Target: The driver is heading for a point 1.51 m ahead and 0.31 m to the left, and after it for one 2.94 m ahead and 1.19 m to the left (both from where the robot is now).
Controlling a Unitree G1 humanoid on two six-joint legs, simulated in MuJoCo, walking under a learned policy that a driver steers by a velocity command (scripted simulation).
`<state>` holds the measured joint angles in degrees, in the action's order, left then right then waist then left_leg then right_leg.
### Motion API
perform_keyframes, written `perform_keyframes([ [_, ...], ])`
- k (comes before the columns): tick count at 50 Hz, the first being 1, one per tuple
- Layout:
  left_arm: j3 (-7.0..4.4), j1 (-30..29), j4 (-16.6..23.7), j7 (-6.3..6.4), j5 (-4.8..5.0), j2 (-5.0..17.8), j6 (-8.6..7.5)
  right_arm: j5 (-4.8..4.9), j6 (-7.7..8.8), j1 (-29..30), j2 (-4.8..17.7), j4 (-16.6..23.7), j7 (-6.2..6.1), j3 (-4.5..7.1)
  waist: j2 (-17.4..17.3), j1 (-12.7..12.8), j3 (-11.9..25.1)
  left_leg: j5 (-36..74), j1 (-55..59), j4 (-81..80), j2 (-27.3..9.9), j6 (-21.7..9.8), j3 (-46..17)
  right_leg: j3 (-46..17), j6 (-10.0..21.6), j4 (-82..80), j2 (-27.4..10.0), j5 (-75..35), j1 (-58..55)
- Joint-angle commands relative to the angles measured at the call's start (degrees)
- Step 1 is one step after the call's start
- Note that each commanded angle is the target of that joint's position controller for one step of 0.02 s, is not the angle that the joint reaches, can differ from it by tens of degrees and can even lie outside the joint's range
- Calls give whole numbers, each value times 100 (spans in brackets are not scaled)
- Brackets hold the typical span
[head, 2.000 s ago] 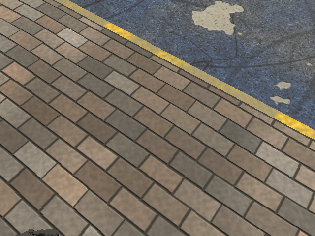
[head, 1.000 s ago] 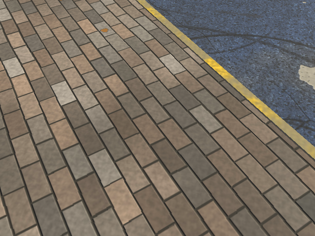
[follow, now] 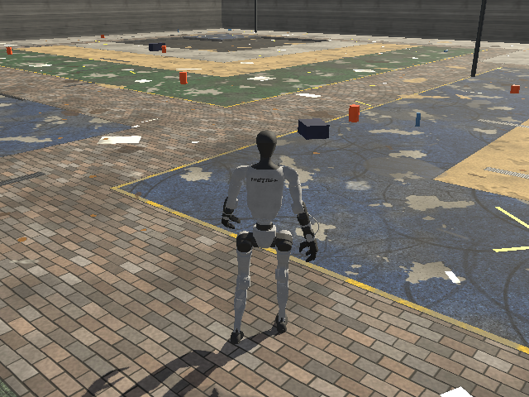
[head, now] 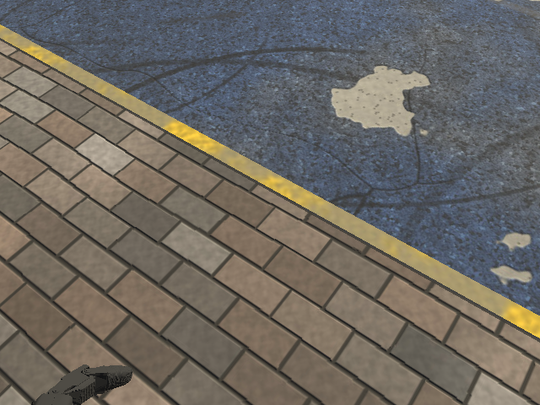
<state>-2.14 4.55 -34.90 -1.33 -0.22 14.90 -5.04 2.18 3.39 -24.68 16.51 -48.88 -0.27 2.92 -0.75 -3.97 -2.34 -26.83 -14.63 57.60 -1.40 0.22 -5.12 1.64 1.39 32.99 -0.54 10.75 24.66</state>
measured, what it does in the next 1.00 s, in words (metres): walks ahead, turning left: left foot, then right foot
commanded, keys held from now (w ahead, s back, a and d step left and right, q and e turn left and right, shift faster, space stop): w+q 0.62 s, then w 0.08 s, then w+e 0.14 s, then e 0.16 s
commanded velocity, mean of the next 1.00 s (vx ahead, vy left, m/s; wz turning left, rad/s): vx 0.47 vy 0.00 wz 0.34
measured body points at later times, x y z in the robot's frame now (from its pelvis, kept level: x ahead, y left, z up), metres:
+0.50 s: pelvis +0.26 +0.06 -0.01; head +0.30 +0.08 +0.43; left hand +0.22 +0.35 -0.14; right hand +0.52 -0.13 -0.09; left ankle +0.33 +0.16 -0.73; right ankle +0.11 -0.12 -0.66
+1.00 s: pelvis +0.54 +0.11 -0.01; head +0.58 +0.12 +0.44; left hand +0.63 +0.41 -0.09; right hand +0.71 -0.14 -0.12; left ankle +0.34 +0.16 -0.69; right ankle +0.68 +0.07 -0.73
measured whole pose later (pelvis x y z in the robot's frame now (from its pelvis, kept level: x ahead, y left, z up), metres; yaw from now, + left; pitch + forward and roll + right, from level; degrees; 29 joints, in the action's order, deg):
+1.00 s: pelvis +0.54 +0.11 -0.01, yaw +21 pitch +2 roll +1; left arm -2.2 6.1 -39.6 -3.0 -0.4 16.8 -5.7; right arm -0.9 2.2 -16.9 18.0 -43.5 -1.0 3.0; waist 0.1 -2.4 -2.3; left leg -28.8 -8.4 48.0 3.2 -0.2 -3.5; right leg 0.6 3.3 31.7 2.1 5.0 28.5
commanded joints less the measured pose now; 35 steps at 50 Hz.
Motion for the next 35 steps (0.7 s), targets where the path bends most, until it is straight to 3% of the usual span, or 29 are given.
perform_keyframes([
  [1,-254,1208,-160,26,10,672,1,13,110,542,665,703,-25,156,764,736,573,613,-2767,1396,-458,-106,-79,-2257,957,-1911,-1760,830,-2594],
  [3,-240,816,-231,22,-56,510,-85,-28,-33,442,474,649,-2,170,896,432,277,1092,-2222,1086,-658,-76,-108,-1396,865,-2286,-1458,103,-1813],
  [6,-309,731,-402,49,-46,585,-215,-53,-174,609,290,746,2,151,567,307,46,1492,-2344,822,-664,3,-144,-701,954,-2560,-1481,-796,-1590],
  [8,-350,805,-522,82,-53,679,-225,-84,-181,886,270,883,19,138,428,339,-78,1949,-2590,270,-654,46,-201,-337,983,-2621,-1485,-1111,-1714],
  [12,-416,939,-667,156,-14,923,-156,-98,-113,1634,183,1132,193,55,281,585,-273,2910,-2400,-1117,-565,-10,207,378,868,-2700,-1407,-1276,-1872],
  [16,-491,1277,-860,172,102,1131,-23,-80,-111,2310,217,1482,330,29,196,801,-467,2722,-2517,-1884,-494,-225,502,695,749,-2515,-1586,-1501,-2574],
  [17,-508,1320,-894,171,133,1179,23,-83,-114,2398,257,1563,358,40,216,800,-456,2516,-2505,-1999,-431,-301,605,768,705,-2360,-1621,-1807,-2775],
  [19,-548,1304,-908,188,174,1348,111,-96,-140,2311,411,1671,385,119,392,631,-190,1953,-2016,-2103,-106,-509,932,949,586,-1711,-1622,-3546,-3040],
  [20,-569,1279,-895,203,202,1440,160,-97,-169,1997,557,1647,377,201,510,418,98,1640,-1504,-2084,134,-639,1108,1030,523,-1093,-1587,-4538,-3099],
  [21,-565,1211,-873,214,234,1466,211,-80,-194,1284,784,1497,345,342,504,-11,509,1616,-543,-2274,417,-813,1233,1160,411,-70,-1457,-5039,-2901],
  [22,-496,1223,-831,238,217,1332,207,-64,-242,289,1143,1241,254,546,338,-510,1019,1890,1077,-2546,534,-1045,1014,1253,183,1352,-1231,-4426,-2014],
  [23,-264,1670,-567,205,-57,608,129,-28,-267,-19,1828,1165,142,693,-1124,-150,1494,1775,3176,-2610,-926,-1816,-1527,1156,-195,3527,-512,147,425],
  [24,-144,1559,-393,149,-14,520,-92,-58,-146,33,1799,1425,191,607,-1121,-75,2513,584,3950,-3736,-1817,-2636,-4395,-285,-299,4717,326,2526,1627],
  [25,-280,769,-236,95,236,1053,-219,-110,-55,110,1324,1381,243,470,-418,-367,1961,570,3625,-4134,-1703,-2221,-3829,-746,-186,4804,1,2035,2208],
  [26,-249,567,-132,93,283,1008,-289,-113,3,351,1162,1340,243,419,-299,-184,1237,918,2835,-4152,-1501,-2013,-3054,-668,-85,4388,-221,1507,2282],
  [27,-244,608,-214,144,145,956,-305,-98,18,755,977,1383,227,358,68,105,821,1508,1983,-4132,-1244,-1816,-2415,-659,-101,3889,-464,1122,1964],
  [28,-285,709,-262,168,30,1010,-266,-141,23,1048,809,1464,199,300,-29,323,629,2076,1327,-4215,-1038,-1731,-1976,-686,-148,3492,-614,851,1528],
  [30,-292,863,-306,150,-38,952,-137,-198,37,1250,775,1538,146,282,-184,514,560,2687,698,-4424,-842,-1749,-1646,-626,-292,3167,-649,586,1079],
  [32,-244,824,-322,154,-69,794,-40,-182,62,1150,842,1444,78,290,-146,532,480,3172,326,-4495,-734,-1749,-1221,-493,-465,2709,-602,282,994],
  [35,-139,241,-215,133,-56,581,-22,-163,57,916,844,1265,-8,268,-260,288,293,3092,185,-4529,-489,-1499,-720,-409,-590,1425,-523,-867,966],
])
